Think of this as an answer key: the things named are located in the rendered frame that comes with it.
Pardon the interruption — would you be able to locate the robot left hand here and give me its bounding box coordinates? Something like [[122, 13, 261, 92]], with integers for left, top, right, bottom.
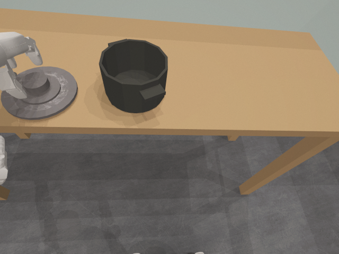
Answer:
[[0, 32, 43, 99]]

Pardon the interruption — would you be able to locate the pot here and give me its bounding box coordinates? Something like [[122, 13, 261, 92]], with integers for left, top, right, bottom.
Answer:
[[99, 39, 168, 113]]

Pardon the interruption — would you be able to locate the knob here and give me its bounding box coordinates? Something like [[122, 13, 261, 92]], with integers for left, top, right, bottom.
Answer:
[[22, 72, 50, 94]]

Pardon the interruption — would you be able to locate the table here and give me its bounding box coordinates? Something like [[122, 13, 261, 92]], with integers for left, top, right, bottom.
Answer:
[[0, 8, 339, 200]]

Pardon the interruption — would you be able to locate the lid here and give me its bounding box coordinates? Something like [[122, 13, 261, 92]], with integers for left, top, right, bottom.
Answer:
[[1, 67, 78, 120]]

